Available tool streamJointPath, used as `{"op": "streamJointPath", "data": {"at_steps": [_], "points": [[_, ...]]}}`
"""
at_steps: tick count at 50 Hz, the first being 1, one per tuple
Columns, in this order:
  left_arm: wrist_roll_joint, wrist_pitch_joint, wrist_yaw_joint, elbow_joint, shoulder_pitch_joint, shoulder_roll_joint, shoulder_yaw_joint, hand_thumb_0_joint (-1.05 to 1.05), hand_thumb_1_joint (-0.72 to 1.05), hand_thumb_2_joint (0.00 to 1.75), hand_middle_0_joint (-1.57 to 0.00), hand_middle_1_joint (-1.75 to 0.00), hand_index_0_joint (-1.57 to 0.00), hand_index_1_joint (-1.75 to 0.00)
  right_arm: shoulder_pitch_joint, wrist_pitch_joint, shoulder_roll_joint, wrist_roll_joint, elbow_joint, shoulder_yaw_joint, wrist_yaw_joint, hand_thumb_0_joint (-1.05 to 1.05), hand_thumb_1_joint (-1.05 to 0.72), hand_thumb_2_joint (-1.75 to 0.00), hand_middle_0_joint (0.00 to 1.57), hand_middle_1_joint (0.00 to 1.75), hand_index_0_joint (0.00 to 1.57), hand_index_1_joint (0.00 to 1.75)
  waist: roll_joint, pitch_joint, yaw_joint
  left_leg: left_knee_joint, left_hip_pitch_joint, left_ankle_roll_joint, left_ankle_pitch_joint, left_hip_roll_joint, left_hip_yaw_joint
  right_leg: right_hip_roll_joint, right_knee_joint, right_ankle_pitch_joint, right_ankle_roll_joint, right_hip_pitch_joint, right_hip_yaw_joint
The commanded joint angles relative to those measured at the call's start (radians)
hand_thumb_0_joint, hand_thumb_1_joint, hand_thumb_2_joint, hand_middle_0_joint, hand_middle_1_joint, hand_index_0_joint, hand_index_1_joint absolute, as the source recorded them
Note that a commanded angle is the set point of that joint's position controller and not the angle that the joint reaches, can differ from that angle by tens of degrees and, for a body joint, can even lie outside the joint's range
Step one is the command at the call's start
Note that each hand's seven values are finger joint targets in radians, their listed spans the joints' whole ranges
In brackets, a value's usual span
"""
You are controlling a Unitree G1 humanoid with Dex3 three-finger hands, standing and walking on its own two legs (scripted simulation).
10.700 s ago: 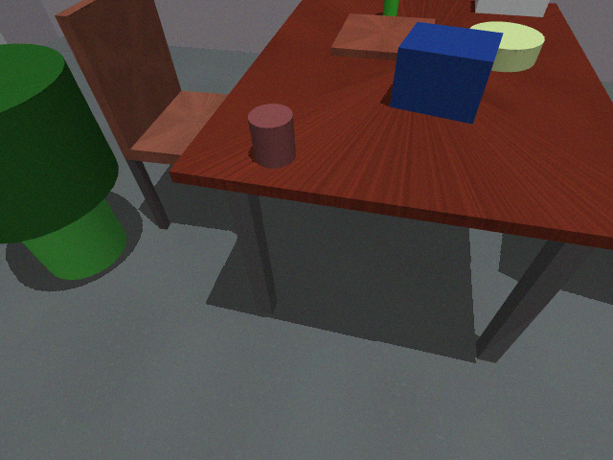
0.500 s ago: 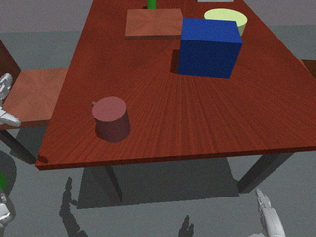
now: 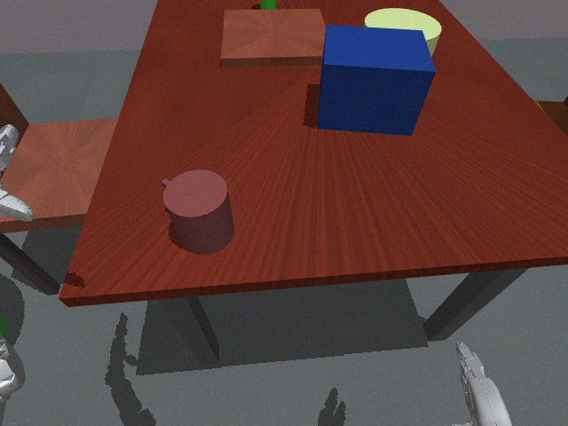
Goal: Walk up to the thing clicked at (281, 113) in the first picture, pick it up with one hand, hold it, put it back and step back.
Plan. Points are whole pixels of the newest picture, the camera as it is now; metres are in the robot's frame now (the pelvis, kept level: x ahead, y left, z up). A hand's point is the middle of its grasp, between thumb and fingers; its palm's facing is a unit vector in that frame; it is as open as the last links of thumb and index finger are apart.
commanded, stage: go down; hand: left
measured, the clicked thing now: (194, 208) +0.46 +0.13 +0.03
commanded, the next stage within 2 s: approach in 0.18 s
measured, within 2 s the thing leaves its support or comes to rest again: leaves its support in 1.24 s
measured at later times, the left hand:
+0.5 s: hand (37, 168) +0.43 +0.30 +0.16, palm faces +0.02 -1.00 +0.02, open 17.4 cm
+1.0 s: hand (162, 185) +0.49 +0.18 +0.06, palm faces +0.02 -1.00 +0.03, open 17.8 cm
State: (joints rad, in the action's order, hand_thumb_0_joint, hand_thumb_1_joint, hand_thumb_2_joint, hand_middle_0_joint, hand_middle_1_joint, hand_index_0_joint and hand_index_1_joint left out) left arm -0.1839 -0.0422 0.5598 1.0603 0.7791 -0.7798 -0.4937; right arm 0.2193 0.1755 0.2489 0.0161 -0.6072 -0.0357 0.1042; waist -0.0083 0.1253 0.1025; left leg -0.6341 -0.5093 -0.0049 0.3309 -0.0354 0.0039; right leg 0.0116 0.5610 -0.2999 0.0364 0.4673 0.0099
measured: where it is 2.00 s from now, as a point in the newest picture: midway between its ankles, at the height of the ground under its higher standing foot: outside the picture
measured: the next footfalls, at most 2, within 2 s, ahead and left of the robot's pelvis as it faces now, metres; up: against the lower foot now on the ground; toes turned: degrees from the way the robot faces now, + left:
none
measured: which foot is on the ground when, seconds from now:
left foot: down 0.00-1.00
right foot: down 0.00-1.00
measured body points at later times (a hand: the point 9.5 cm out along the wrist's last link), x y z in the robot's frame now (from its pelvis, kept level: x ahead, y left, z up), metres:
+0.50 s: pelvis -0.01 +0.00 +0.00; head +0.05 +0.02 +0.44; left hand +0.43 +0.35 +0.16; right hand +0.15 -0.25 -0.07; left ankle -0.02 +0.12 -0.73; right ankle -0.02 -0.15 -0.73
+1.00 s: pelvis -0.02 +0.00 -0.05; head +0.09 +0.02 +0.39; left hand +0.48 +0.23 +0.06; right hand +0.12 -0.27 -0.09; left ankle -0.02 +0.12 -0.73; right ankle -0.02 -0.15 -0.73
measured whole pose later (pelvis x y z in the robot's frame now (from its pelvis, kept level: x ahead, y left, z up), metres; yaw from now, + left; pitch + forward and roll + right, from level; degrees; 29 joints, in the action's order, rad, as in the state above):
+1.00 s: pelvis -0.02 +0.00 -0.05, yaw -1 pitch +20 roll -3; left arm -0.12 -0.26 0.21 1.06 0.89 -0.50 -0.38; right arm 0.30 0.08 0.24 -0.04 -0.29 0.03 0.00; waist -0.01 0.12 0.17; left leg -0.97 -0.87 -0.01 0.45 -0.06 0.01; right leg -0.02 0.90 -0.41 0.03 0.83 0.01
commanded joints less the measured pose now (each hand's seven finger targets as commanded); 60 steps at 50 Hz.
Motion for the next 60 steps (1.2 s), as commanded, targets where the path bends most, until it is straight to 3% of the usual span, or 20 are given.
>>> {"op": "streamJointPath", "data": {"at_steps": [1,11,12,15,18,20,24,26,28,36,43,45,47,49,50,51,55,57,59,60], "points": [[-0.034,-0.064,-0.002,-0.26,0.396,-0.335,-0.055,0.0,-0.51,0.0,-0.03,0.0,-0.03,0.0,-0.073,0.057,0.159,-0.001,0.159,0.071,0.015,0.0,0.52,-0.06,0.05,0.05,0.05,0.05,-0.162,0.384,-0.026,0.023,0.357,0.01,-0.537,0.006,0.019,-0.03,-0.027,0.367,-0.047,-0.056,-0.049],[-0.026,-0.041,-0.015,-0.253,0.412,-0.34,-0.052,0.0,-0.5,0.02,-0.02,0.0,-0.02,0.0,-0.04,0.058,0.166,-0.004,0.118,0.078,0.019,0.0,0.52,-0.05,0.05,0.05,0.05,0.05,-0.148,0.317,-0.008,0.036,0.339,0.016,-0.468,0.014,0.009,-0.028,-0.043,0.344,-0.042,-0.037,-0.046],[-0.026,-0.041,-0.012,-0.267,0.423,-0.319,-0.038,0.0,-0.5,0.01,-0.02,0.0,-0.02,0.0,-0.015,0.056,0.131,-0.005,0.115,0.052,0.015,0.0,0.52,-0.05,0.05,0.05,0.05,0.05,-0.156,0.32,-0.009,0.034,0.336,0.019,-0.466,0.018,0.007,-0.026,-0.044,0.351,-0.041,-0.047,-0.044],[-0.022,-0.04,-0.017,-0.239,0.427,-0.328,-0.034,0.0,-0.48,0.03,-0.06,-0.02,-0.04,-0.04,-0.037,0.06,0.171,-0.004,0.159,0.086,0.018,0.0,0.54,-0.05,0.05,0.05,0.05,0.05,-0.113,0.319,-0.003,0.041,0.3,0.025,-0.409,0.026,0.0,-0.02,-0.046,0.343,-0.036,-0.074,-0.038],[-0.016,-0.047,-0.016,-0.169,0.419,-0.236,0.006,0.0,-0.46,0.04,-0.05,-0.01,-0.02,-0.03,-0.031,0.058,0.089,-0.003,0.153,0.016,0.001,0.0,0.54,-0.05,0.05,0.05,0.05,0.05,-0.108,0.273,-0.001,0.038,0.277,0.023,-0.39,0.02,0.004,-0.026,-0.036,0.304,-0.04,-0.024,-0.042],[-0.018,-0.064,-0.013,-0.131,0.409,-0.213,0.02,0.0,-0.47,0.04,-0.05,-0.02,-0.03,-0.04,-0.061,0.065,0.143,-0.005,0.196,0.06,0.004,0.0,0.54,-0.05,0.05,0.05,0.05,0.05,-0.095,0.277,0.017,0.032,0.276,0.022,-0.364,0.017,0.007,-0.028,-0.029,0.276,-0.04,0.004,-0.042],[-0.031,-0.112,-0.013,-0.122,0.448,-0.157,0.034,0.0,-0.48,0.05,-0.04,-0.01,-0.02,-0.03,-0.079,0.071,0.123,-0.009,0.228,0.032,-0.011,0.0,0.55,-0.05,0.05,0.05,0.05,0.05,-0.113,0.303,0.027,-0.002,0.271,0.017,-0.352,0.01,0.015,-0.03,0.006,0.251,-0.042,0.066,-0.043],[-0.032,-0.138,-0.032,-0.154,0.481,-0.143,0.039,0.0,-0.47,0.06,-0.04,-0.02,-0.02,-0.04,-0.046,0.069,0.168,-0.015,0.263,0.069,-0.009,0.0,0.55,-0.05,0.05,0.05,0.05,0.05,-0.106,0.357,0.047,-0.029,0.29,0.02,-0.36,0.01,0.014,-0.029,0.024,0.274,-0.038,0.076,-0.041],[-0.023,-0.16,-0.064,-0.143,0.484,-0.129,0.04,0.0,-0.48,0.05,-0.04,-0.01,-0.02,-0.03,-0.007,0.058,0.131,-0.018,0.24,0.044,-0.023,0.0,0.55,-0.05,0.05,0.05,0.05,0.05,-0.114,0.321,0.043,-0.05,0.232,0.019,-0.315,0.012,0.011,-0.03,0.043,0.237,-0.039,0.111,-0.038],[0.01,-0.273,-0.193,-0.184,0.539,-0.032,0.059,0.0,-0.57,0.05,-0.06,-0.03,-0.04,-0.05,0.05,0.034,0.15,-0.036,0.384,0.099,-0.071,0.0,0.54,-0.05,0.05,0.05,0.05,0.05,-0.171,0.419,0.077,-0.199,0.173,0.005,-0.39,-0.015,0.036,-0.036,0.189,0.242,-0.047,0.234,-0.04],[0.056,-0.306,-0.332,-0.284,0.601,-0.043,0.039,0.0,-0.53,0.04,-0.05,-0.02,-0.05,-0.03,0.038,-0.004,0.149,-0.06,0.486,0.129,-0.097,0.0,0.54,-0.05,0.05,0.05,0.05,0.05,-0.242,0.599,0.049,-0.266,0.114,-0.004,-0.459,-0.015,0.028,-0.036,0.272,0.33,-0.052,0.155,-0.029],[0.073,-0.289,-0.358,-0.191,0.551,0.103,0.112,0.0,-0.61,0.02,-0.07,-0.03,-0.06,-0.04,0.035,-0.02,0.127,-0.064,0.482,0.127,-0.099,0.0,0.53,-0.06,0.05,0.05,0.05,0.05,-0.205,0.542,0.068,-0.264,0.071,0.001,-0.4,-0.018,0.027,-0.041,0.277,0.289,-0.055,0.197,-0.032],[0.07,-0.287,-0.372,-0.227,0.574,0.11,0.121,0.0,-0.6,0.01,-0.07,-0.01,-0.06,-0.02,0.008,-0.029,0.138,-0.059,0.521,0.135,-0.094,0.0,0.53,-0.06,0.05,0.05,0.05,0.05,-0.184,0.581,0.07,-0.267,0.072,0.006,-0.37,-0.017,0.026,-0.044,0.28,0.277,-0.052,0.184,-0.032],[0.072,-0.268,-0.371,-0.143,0.534,0.195,0.166,0.0,-0.59,0.01,-0.06,-0.01,-0.06,-0.01,0.037,-0.04,0.133,-0.058,0.527,0.129,-0.092,0.0,0.54,-0.05,0.05,0.05,0.05,0.05,-0.128,0.505,0.093,-0.255,0.031,0.009,-0.314,-0.02,0.024,-0.049,0.271,0.251,-0.05,0.206,-0.036],[0.064,-0.277,-0.367,-0.229,0.599,0.196,0.177,0.0,-0.57,0.02,-0.06,-0.01,-0.06,-0.01,0.049,-0.042,0.105,-0.053,0.508,0.11,-0.092,0.0,0.55,-0.05,0.05,0.05,0.05,0.05,-0.148,0.5,0.088,-0.252,0.037,0.01,-0.284,-0.017,0.023,-0.049,0.269,0.221,-0.05,0.224,-0.035],[0.057,-0.269,-0.365,-0.162,0.559,0.175,0.158,0.0,-0.55,0.03,-0.06,-0.02,-0.06,-0.02,0.079,-0.05,0.165,-0.053,0.486,0.173,-0.083,0.0,0.54,-0.05,0.05,0.05,0.05,0.05,-0.122,0.485,0.104,-0.251,0.052,0.011,-0.281,-0.02,0.025,-0.05,0.262,0.218,-0.048,0.24,-0.038],[0.048,-0.268,-0.375,-0.262,0.636,0.236,0.211,0.0,-0.58,0.02,-0.06,-0.01,-0.06,-0.01,0.1,-0.047,0.121,-0.044,0.541,0.134,-0.087,0.0,0.55,-0.05,0.05,0.05,0.05,0.05,-0.086,0.466,0.11,-0.246,0.044,0.019,-0.229,-0.007,0.013,-0.045,0.254,0.214,-0.038,0.227,-0.033],[0.051,-0.253,-0.398,-0.182,0.558,0.192,0.168,0.0,-0.61,0.02,-0.06,-0.01,-0.06,-0.01,0.167,-0.057,0.174,-0.047,0.51,0.186,-0.083,0.0,0.55,-0.05,0.05,0.05,0.05,0.05,-0.089,0.431,0.114,-0.247,0.043,0.017,-0.25,-0.007,0.012,-0.043,0.255,0.226,-0.039,0.24,-0.036],[0.052,-0.257,-0.4,-0.269,0.625,0.275,0.222,0.0,-0.61,0.02,-0.07,-0.01,-0.06,-0.02,0.137,-0.053,0.118,-0.046,0.557,0.13,-0.094,0.0,0.55,-0.05,0.05,0.05,0.05,0.05,-0.1,0.433,0.105,-0.243,0.064,0.013,-0.25,-0.006,0.016,-0.044,0.258,0.212,-0.042,0.255,-0.039],[0.054,-0.254,-0.404,-0.243,0.61,0.269,0.215,0.0,-0.61,0.02,-0.07,-0.01,-0.06,-0.02,0.148,-0.054,0.128,-0.047,0.552,0.151,-0.092,0.0,0.54,-0.05,0.05,0.05,0.05,0.05,-0.113,0.429,0.113,-0.248,0.076,0.01,-0.261,-0.008,0.016,-0.043,0.26,0.215,-0.042,0.263,-0.041]]}}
